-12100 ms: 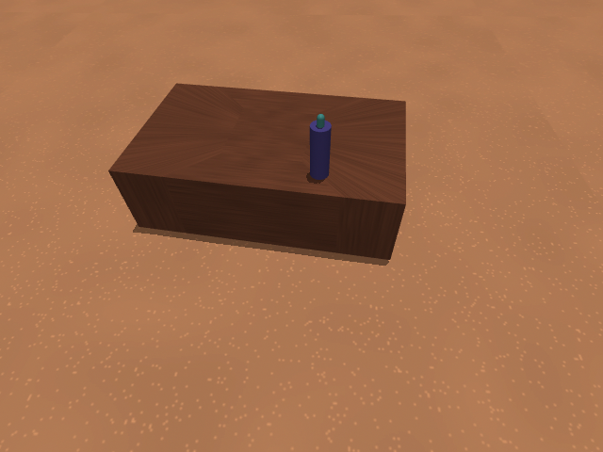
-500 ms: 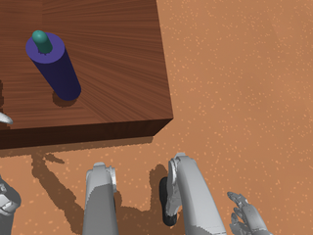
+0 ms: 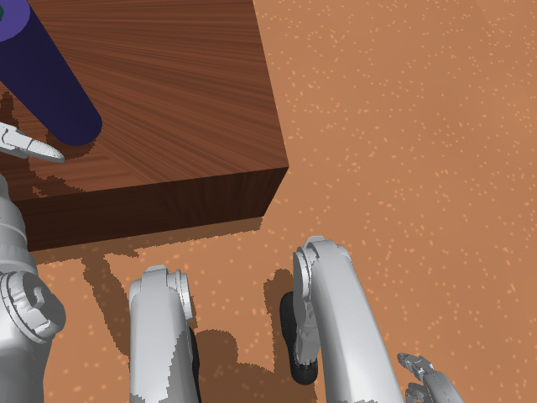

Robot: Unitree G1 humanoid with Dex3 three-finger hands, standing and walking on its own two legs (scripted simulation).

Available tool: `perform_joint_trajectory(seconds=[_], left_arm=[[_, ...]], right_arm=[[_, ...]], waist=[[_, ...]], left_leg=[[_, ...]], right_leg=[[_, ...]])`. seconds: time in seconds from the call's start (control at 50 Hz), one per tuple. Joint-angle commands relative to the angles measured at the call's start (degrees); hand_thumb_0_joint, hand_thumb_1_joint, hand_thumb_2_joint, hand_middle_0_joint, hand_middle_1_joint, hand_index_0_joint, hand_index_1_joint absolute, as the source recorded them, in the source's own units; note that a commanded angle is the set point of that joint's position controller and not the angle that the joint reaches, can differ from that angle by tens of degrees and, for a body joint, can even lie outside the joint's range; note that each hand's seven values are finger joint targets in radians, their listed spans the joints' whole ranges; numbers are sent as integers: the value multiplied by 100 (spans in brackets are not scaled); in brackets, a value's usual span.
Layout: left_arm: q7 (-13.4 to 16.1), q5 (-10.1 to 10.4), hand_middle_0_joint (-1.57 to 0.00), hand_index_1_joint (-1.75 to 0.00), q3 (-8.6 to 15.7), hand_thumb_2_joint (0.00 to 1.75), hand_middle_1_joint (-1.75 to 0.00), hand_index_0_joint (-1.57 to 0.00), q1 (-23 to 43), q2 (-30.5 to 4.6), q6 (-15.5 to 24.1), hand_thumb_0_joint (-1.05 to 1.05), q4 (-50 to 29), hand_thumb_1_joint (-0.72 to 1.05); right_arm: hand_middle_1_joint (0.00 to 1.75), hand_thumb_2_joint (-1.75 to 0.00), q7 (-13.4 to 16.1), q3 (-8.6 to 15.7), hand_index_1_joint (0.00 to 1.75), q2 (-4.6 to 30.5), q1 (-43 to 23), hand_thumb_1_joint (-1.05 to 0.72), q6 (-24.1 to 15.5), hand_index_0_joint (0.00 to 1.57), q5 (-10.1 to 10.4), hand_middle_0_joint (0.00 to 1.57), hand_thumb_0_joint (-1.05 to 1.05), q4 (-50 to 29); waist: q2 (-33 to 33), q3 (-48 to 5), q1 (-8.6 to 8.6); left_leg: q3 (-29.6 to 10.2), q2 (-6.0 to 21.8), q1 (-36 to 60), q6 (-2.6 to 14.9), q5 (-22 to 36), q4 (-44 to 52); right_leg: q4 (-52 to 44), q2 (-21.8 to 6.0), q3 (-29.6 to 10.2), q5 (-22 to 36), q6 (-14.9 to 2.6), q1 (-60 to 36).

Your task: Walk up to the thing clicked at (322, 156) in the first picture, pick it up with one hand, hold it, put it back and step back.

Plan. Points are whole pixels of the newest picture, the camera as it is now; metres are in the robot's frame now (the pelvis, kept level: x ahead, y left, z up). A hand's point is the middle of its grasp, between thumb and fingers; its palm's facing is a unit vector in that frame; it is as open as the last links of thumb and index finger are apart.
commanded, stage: close in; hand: left
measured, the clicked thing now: (34, 71) +0.55 +0.23 +0.03
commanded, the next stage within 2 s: rest palm in 0.16 s
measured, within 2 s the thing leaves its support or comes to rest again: leaves its support in 1.74 s
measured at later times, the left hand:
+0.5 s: hand (34, 94) +0.53 +0.24 +0.02, palm faces +0.19 -0.98 +0.00, open 17.4 cm
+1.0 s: hand (33, 82) +0.55 +0.24 +0.02, palm faces +0.20 -0.98 +0.01, open 13.9 cm
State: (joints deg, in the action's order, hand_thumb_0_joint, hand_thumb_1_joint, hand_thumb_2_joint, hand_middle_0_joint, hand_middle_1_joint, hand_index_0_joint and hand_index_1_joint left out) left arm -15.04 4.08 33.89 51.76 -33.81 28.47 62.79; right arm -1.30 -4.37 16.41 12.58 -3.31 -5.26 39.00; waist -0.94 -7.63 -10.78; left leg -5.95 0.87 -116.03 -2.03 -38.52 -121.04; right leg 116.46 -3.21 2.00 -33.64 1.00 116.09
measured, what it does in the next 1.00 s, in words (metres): stands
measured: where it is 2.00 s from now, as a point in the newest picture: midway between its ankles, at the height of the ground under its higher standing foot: (245, 371)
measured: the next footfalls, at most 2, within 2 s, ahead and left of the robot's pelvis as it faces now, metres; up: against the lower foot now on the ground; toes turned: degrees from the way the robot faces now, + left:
none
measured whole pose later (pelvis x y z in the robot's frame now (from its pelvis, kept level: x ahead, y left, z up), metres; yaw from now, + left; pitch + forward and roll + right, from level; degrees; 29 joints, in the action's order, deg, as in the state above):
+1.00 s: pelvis +0.00 +0.00 +0.00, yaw +0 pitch +34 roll -4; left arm -8.5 2.5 29.6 55.4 -30.8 28.6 63.7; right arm -2.3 -2.9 17.0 12.0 0.9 -4.4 37.1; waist -0.6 -7.3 -10.8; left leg -5.2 0.7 -116.4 -1.5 -39.2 -121.1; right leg 116.6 -3.3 1.2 -34.3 1.6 116.4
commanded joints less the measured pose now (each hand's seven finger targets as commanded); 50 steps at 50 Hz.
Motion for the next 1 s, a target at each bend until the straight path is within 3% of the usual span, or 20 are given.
perform_joint_trajectory(seconds=[0.0, 0.04, 0.16, 0.2, 0.22, 0.26, 0.32, 0.34, 0.36, 0.4, 0.5, 0.56, 0.6, 0.64, 0.7, 0.74, 0.8, 0.82, 0.88, 0.98], left_arm=[[2, 176, -5, 0, -249, 0, -3, -8, 1656, -1160, 178, 0, -966, -61], [19, 251, -5, 0, -112, 0, -3, -9, 1431, -1223, 167, 0, -954, -61], [225, 163, -5, 0, -351, 0, -4, -9, 1679, -837, 297, 0, -1450, -61], [321, 117, -5, 0, -580, 0, -4, -9, 1927, -580, 378, 0, -1640, -61], [391, 66, -6, -1, -440, 0, -4, -9, 2103, -818, 442, 0, -2000, -61], [476, -17, -9, 0, -622, 0, -1, -9, 2135, -651, 463, 0, -1972, -61], [546, -4, -9, 0, -627, 0, -1, -9, 1973, -539, 508, 0, -1758, -61], [587, -1, -10, 0, -509, 0, -1, -10, 1992, -650, 527, 0, -1859, -61], [597, -22, -10, 0, -545, 0, -1, -10, 1932, -615, 519, 0, -1722, -61], [642, -36, -26, -15, -354, 3, -17, -26, 1912, -870, 533, 0, -1785, -56], [584, 32, -34, -21, -447, 7, -23, -36, 1829, -561, 487, 0, -1309, -56], [531, 4, -37, -24, -331, 10, -26, -39, 1938, -894, 481, 0, -1366, -53], [508, 4, -41, -27, -405, 11, -29, -43, 2107, -793, 479, 0, -1382, -52], [527, 5, -42, -29, -317, 14, -30, -43, 2203, -968, 469, 0, -1390, -50], [556, -19, -46, -33, -324, 18, -34, -47, 2365, -969, 475, 0, -1361, -49], [551, -39, -49, -36, -471, 20, -37, -50, 2453, -894, 469, 0, -1327, -48], [585, -94, -54, -41, -377, 26, -42, -54, 2523, -1096, 461, 0, -1308, -43], [579, -94, -56, -42, -460, 27, -44, -57, 2392, -887, 428, 0, -1036, -43], [628, -99, -61, -49, -325, 32, -50, -62, 2544, -1125, 415, 0, -1188, -40], [667, -178, -75, -62, -413, 44, -63, -76, 2443, -982, 369, 0, -842, -28]], right_arm=[[30, -89, 113, 495, 30, 1136, 830, -91, -55, 20, 140, 20, 0, -381], [30, -89, 95, 521, 30, 1157, 815, -90, -43, 20, 178, 20, 0, -414], [30, -89, 48, 604, 30, 1189, 821, -89, 26, 20, 194, 20, 0, -438], [30, -89, 27, 594, 30, 1153, 861, -90, 50, 20, 170, 20, 0, -360], [30, -90, 27, 646, 30, 1199, 836, -90, 50, 20, 151, 20, 0, -418], [30, -90, 11, 662, 30, 1171, 927, -90, 85, 20, 123, 20, 0, -284], [30, -90, -4, 634, 30, 1164, 894, -90, 127, 20, 92, 20, 0, -182], [30, -90, -8, 659, 30, 1189, 907, -90, 135, 20, 90, 20, 0, -214], [30, -90, -11, 637, 30, 1166, 890, -90, 161, 20, 84, 20, 0, -191], [30, -89, -11, 622, 30, 1173, 795, -90, 193, 20, 90, 20, 0, -365], [30, -90, -22, 618, 30, 1139, 803, -91, 228, 20, 111, 20, 0, -399], [30, -90, -14, 630, 30, 1177, 809, -91, 243, 20, 105, 20, 0, -444], [30, -90, -22, 601, 30, 1140, 866, -91, 266, 20, 100, 20, 0, -459], [30, -90, -12, 590, 30, 1149, 864, -91, 281, 20, 106, 20, 0, -461], [30, -90, -6, 591, 30, 1119, 893, -91, 288, 20, 90, 20, 0, -434], [30, -90, -13, 566, 30, 1125, 887, -91, 304, 20, 94, 20, 0, -392], [30, -90, 2, 583, 30, 1134, 879, -91, 323, 20, 101, 20, 0, -391], [30, -90, -9, 568, 30, 1152, 950, -91, 350, 20, 93, 20, 0, -316], [30, -90, -6, 554, 30, 1169, 928, -91, 354, 20, 101, 20, 0, -385], [30, -89, -14, 557, 30, 1193, 1024, -91, 381, 20, 92, 20, 0, -338]], waist=[[-408, -3149, -32], [-305, -3038, 84], [-1034, -3547, 199], [-1349, -3588, 147], [-1484, -3825, 189], [-1576, -4009, 156], [-1501, -3845, 118], [-1414, -3990, 146], [-1399, -3914, 134], [-1199, -3940, 174], [-623, -3724, 19], [-667, -3895, 79], [-697, -3955, 21], [-720, -3962, 83], [-748, -3973, 41], [-867, -3811, -10], [-934, -3844, 55], [-992, -3719, -18], [-966, -3815, 32], [-938, -3569, -63]], left_leg=[[491, -104, 1362, 440, -200, 1579], [481, -100, 1285, 436, -174, 1601], [205, -44, 2517, 256, 545, 1880], [97, -26, 2895, 187, 716, 1963], [101, -20, 3089, 182, 827, 1954], [119, -19, 3369, 157, 1134, 1900], [133, -39, 3244, 174, 1213, 1807], [176, -38, 3228, 193, 1306, 1741], [206, -62, 3112, 199, 1277, 1739], [283, -100, 2761, 254, 1090, 1715], [383, -124, 2250, 338, 910, 1561], [448, -112, 2232, 345, 949, 1481], [435, -129, 2209, 340, 931, 1496], [455, -118, 2206, 343, 885, 1477], [493, -113, 2172, 352, 814, 1448], [465, -101, 2196, 340, 670, 1489], [440, -90, 2263, 326, 559, 1548], [370, -84, 2337, 300, 646, 1573], [390, -86, 2276, 319, 718, 1515], [329, -73, 2214, 308, 576, 1609]], right_leg=[[-1767, 179, -50, -202, -173, -2606], [-1755, 193, -33, -215, -175, -2644], [-1270, 187, 227, 515, -311, -2075], [-1174, 150, 253, 613, -343, -1864], [-1161, 145, 244, 715, -349, -1884], [-1150, 148, 223, 878, -362, -1888], [-1108, 127, 230, 929, -351, -1896], [-1112, 140, 219, 1001, -345, -1959], [-1126, 126, 203, 982, -343, -2032], [-1179, 132, 179, 911, -321, -2328], [-1287, 148, 149, 835, -264, -2499], [-1254, 162, 108, 844, -263, -2589], [-1244, 150, 111, 853, -262, -2654], [-1252, 158, 89, 793, -266, -2641], [-1300, 170, 72, 755, -251, -2669], [-1281, 158, 83, 618, -267, -2491], [-1280, 175, 97, 500, -279, -2360], [-1214, 154, 133, 579, -288, -2242], [-1185, 167, 139, 644, -286, -2304], [-1190, 157, 176, 546, -279, -2177]])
